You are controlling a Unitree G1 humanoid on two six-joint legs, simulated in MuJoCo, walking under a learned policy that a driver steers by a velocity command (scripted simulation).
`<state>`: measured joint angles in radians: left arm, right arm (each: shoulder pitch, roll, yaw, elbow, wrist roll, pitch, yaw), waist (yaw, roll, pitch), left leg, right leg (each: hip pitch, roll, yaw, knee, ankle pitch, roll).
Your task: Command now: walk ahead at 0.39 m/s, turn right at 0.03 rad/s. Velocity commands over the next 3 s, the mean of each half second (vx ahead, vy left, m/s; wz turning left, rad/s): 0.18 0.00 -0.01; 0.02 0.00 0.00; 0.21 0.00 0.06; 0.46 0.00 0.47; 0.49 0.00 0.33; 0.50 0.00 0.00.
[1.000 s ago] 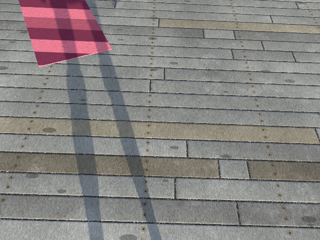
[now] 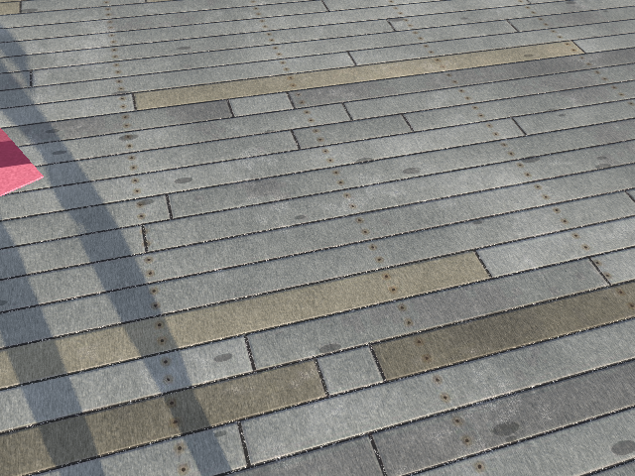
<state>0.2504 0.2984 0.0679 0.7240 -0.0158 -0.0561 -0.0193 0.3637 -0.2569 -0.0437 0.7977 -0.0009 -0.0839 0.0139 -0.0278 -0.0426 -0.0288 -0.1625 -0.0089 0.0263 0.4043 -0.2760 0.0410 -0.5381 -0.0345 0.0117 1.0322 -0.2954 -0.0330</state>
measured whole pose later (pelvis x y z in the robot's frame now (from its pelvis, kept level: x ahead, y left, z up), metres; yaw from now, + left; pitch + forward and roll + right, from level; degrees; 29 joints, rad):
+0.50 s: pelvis +0.16 -0.04 -0.01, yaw +0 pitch +1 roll -1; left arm 0.12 0.23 0.04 0.78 0.03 -0.03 -0.02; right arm 0.21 -0.29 -0.04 0.80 0.00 0.02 -0.04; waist 0.00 0.03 0.05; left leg -0.40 0.07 -0.04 0.81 -0.44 -0.06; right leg -0.37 0.05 -0.04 0.45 -0.09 -0.05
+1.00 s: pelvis +0.23 -0.01 -0.01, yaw +0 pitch -1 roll +0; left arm 0.13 0.24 0.04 1.00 0.00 0.01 0.02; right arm 0.23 -0.22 -0.02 0.89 -0.01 -0.02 -0.03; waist 0.00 0.00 0.04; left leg -0.18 0.01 0.01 0.53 -0.33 0.00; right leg -0.25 -0.01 -0.01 0.52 -0.24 0.01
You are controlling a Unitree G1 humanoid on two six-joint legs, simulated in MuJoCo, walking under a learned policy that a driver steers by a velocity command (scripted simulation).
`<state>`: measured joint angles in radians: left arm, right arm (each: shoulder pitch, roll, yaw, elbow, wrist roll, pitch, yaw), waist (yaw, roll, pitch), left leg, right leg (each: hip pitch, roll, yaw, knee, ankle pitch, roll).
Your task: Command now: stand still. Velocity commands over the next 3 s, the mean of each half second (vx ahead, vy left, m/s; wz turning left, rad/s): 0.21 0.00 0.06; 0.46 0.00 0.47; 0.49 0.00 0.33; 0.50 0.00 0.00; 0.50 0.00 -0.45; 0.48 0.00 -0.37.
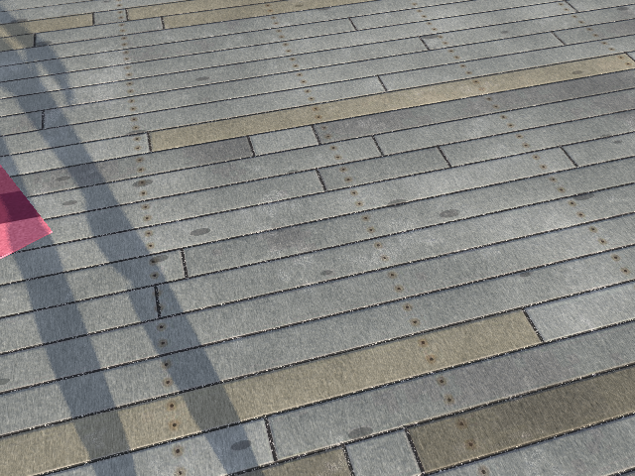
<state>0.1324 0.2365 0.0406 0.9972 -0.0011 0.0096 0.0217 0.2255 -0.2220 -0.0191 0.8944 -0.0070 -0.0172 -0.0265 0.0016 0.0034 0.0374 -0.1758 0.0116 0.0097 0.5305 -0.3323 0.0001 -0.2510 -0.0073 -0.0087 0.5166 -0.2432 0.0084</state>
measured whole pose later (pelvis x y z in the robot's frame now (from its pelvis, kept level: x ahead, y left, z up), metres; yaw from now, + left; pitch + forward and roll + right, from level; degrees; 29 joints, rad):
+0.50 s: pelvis +0.10 -0.04 +0.01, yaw +2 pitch +0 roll +0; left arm 0.32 0.23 0.05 1.11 0.00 -0.11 -0.01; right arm 0.26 -0.27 -0.07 0.95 0.05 -0.08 -0.01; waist 0.03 0.03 0.01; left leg -0.46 0.01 -0.08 1.11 -0.30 0.07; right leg -0.09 0.02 -0.09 0.39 -0.29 -0.05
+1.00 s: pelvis +0.35 +0.05 +0.00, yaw +19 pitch +0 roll +1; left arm 0.18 0.28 0.05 0.87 -0.01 -0.13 0.01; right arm 0.21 -0.26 -0.08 0.81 0.01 -0.07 0.04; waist -0.01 -0.02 0.06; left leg -0.29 -0.13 0.01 0.43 -0.14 0.12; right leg -0.48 -0.09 0.07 1.21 -0.33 -0.02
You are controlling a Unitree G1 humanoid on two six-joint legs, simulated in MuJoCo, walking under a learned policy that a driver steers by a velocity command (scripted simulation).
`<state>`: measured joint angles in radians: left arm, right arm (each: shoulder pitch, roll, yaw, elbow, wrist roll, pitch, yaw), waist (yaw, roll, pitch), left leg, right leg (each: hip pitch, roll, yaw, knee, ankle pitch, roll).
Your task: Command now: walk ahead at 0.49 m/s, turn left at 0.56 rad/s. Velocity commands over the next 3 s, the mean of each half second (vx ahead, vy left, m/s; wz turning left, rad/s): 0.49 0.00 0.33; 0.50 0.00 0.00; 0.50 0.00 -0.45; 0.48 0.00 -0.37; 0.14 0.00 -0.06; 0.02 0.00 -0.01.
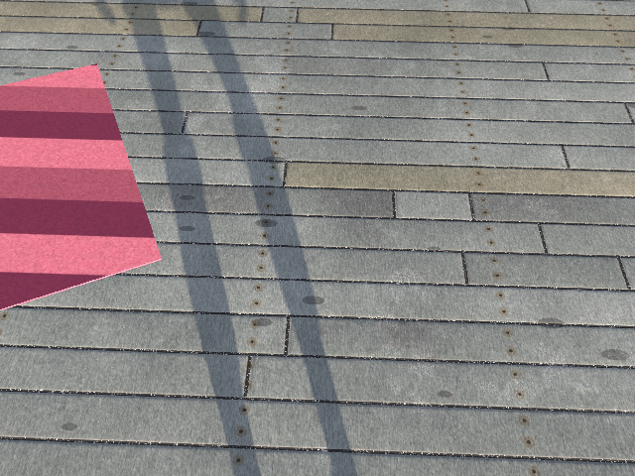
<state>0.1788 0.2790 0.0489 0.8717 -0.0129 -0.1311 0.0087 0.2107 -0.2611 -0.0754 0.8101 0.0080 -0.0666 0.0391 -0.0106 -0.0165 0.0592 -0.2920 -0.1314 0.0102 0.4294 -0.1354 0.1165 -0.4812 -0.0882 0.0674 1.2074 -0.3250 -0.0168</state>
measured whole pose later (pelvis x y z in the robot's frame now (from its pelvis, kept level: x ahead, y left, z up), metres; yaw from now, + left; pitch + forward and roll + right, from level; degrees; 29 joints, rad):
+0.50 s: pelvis +0.30 -0.05 +0.01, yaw +9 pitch +1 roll -1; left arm 0.23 0.26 0.05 0.82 0.00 -0.11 -0.02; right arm 0.30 -0.28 -0.05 0.80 0.01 -0.07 0.00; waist 0.00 0.04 0.01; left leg -0.48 0.01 -0.05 1.16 -0.34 0.04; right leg -0.27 0.05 -0.03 0.41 -0.16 -0.04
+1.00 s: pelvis +0.56 +0.05 +0.00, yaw +8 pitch +1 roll +0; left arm 0.31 0.30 0.05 0.86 -0.03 -0.07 0.00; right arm 0.20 -0.26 -0.05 0.76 -0.01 -0.09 0.03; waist 0.01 -0.04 0.02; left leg -0.30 -0.03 0.07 0.43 -0.16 0.07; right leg -0.48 -0.06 0.04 1.15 -0.34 -0.02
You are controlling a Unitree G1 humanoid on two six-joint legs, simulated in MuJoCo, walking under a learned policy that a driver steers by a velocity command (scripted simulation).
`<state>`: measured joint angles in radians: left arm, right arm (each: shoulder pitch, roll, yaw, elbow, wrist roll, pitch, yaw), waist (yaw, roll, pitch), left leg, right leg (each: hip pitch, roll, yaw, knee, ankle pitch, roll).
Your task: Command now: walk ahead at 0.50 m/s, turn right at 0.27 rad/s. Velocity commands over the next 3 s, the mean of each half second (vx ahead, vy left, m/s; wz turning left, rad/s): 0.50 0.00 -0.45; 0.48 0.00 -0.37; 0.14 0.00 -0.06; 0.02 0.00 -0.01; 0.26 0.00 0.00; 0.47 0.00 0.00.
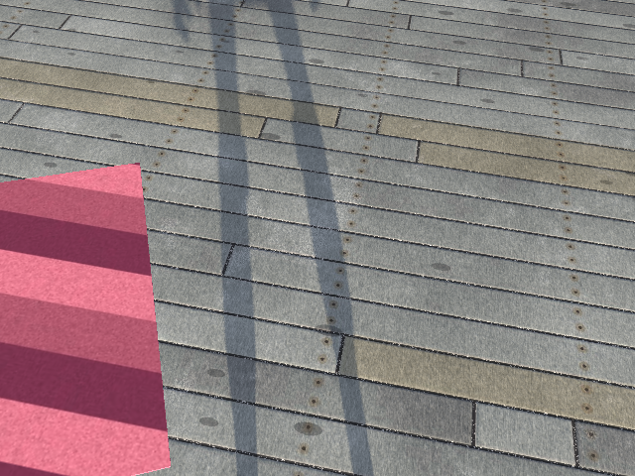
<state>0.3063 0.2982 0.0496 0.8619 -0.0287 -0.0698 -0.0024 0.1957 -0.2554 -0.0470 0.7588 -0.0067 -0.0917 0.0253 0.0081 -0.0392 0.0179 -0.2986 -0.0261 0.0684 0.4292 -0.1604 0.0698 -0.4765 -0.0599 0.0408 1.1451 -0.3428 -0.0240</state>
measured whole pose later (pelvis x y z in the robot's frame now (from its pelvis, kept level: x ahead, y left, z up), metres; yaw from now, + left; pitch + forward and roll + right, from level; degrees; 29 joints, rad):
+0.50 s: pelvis +0.27 -0.07 -0.01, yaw -17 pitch +2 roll +0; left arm 0.18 0.29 0.07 0.69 -0.02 -0.05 -0.03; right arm 0.24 -0.29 -0.05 0.83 0.02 -0.11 0.00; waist -0.01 0.00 0.05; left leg -0.35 0.04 -0.01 1.23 -0.42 0.00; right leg -0.41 0.08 -0.03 0.55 -0.18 -0.09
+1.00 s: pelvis +0.56 -0.10 +0.00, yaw -26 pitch +2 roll +0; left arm 0.32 0.29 0.06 0.74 -0.01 -0.04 0.01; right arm 0.19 -0.27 -0.05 0.75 -0.01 -0.11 0.03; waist 0.00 -0.03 0.02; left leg -0.36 -0.04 0.02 0.49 -0.17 0.04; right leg -0.40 0.04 0.09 1.17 -0.44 -0.01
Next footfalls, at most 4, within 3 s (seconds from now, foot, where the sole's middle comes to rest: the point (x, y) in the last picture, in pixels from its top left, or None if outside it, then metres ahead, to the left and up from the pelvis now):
0.40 right None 0.36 -0.17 -0.78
0.86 left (348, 386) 0.68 -0.06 -0.78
1.28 right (462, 390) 0.68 -0.32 -0.78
2.80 left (421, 245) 1.10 -0.27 -0.78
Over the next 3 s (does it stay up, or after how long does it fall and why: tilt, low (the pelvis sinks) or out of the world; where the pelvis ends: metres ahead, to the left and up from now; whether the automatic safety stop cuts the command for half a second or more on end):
stays up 1.00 -0.30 0.00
